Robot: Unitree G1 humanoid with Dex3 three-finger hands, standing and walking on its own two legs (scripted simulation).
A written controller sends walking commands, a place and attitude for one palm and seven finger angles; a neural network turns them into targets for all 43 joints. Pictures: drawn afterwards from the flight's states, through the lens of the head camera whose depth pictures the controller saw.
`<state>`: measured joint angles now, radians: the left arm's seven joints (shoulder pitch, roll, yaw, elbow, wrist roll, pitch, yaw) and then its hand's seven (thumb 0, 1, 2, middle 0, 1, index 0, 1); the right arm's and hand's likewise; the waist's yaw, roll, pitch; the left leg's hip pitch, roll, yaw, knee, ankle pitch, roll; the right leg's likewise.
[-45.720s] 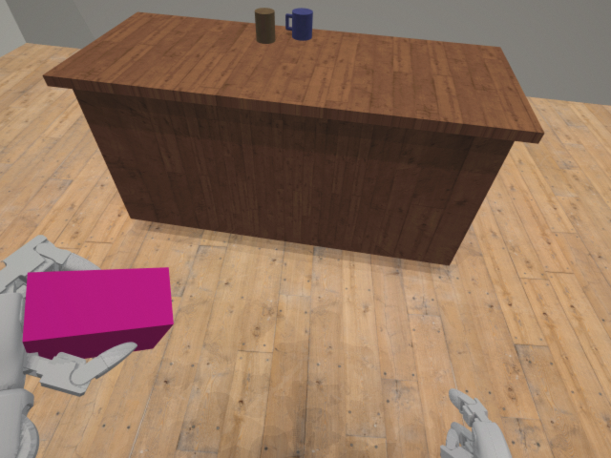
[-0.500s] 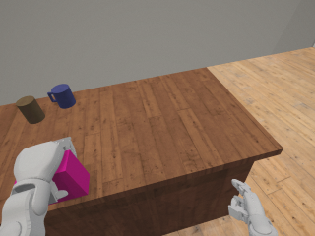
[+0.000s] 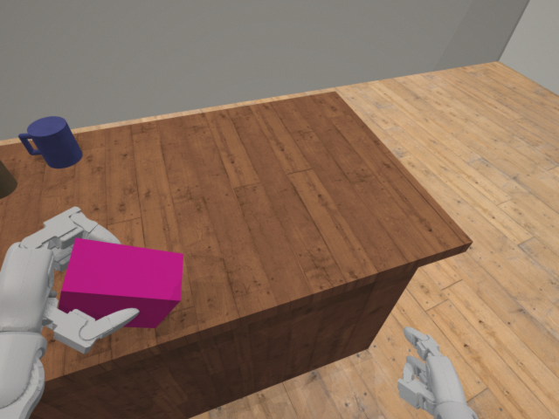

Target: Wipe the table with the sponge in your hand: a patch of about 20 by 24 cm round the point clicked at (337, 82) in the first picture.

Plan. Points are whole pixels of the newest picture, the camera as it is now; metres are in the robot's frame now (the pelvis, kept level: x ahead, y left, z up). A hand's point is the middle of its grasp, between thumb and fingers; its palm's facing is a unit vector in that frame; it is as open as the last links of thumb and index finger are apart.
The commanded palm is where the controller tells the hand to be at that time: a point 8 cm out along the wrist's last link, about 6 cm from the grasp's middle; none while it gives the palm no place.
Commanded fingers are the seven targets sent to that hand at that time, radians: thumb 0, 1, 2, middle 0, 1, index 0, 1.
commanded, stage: step back with the hand held close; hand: left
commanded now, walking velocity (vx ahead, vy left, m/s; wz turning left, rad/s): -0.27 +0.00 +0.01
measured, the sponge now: (136, 290) +0.23 +0.21 +0.11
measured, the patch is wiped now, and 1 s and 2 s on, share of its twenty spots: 0.95 0.95 0.95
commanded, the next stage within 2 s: stop stepping back and stand still in 1.14 s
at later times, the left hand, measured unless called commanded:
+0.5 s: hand (43, 314) +0.17 +0.26 +0.16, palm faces +0.35 -0.86 -0.37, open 10.0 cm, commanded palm +0.11 +0.31 +0.19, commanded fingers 0.00 0.10 1.30 -1.20 -1.60 -1.20 -1.60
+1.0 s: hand out of the picture +0.09 +0.26 +0.16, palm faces +0.30 -0.88 -0.37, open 10.0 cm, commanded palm +0.03 +0.32 +0.19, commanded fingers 0.00 0.10 1.30 -1.20 -1.60 -1.20 -1.60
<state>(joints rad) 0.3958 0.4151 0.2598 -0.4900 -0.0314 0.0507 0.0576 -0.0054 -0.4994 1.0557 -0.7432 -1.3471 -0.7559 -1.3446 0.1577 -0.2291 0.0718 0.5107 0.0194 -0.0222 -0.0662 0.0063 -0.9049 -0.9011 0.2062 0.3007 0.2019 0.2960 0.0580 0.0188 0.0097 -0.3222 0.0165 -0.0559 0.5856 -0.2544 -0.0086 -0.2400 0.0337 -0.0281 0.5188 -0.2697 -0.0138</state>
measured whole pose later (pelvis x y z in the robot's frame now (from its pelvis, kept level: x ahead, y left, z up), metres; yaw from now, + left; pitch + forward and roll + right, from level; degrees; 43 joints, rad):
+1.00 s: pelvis -0.12 +0.03 +0.00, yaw +1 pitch +3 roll -1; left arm 0.50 0.40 0.32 -0.58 -0.05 -0.15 0.11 -0.01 -0.51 1.06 -0.75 -1.35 -0.76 -1.35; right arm 0.21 -0.19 0.03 0.59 0.02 -0.03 -0.06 0.01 -0.90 -0.90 0.21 0.30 0.20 0.30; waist -0.03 -0.05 -0.03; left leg -0.54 0.00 -0.01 1.09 -0.48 -0.02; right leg -0.35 -0.01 0.01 0.55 -0.24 0.02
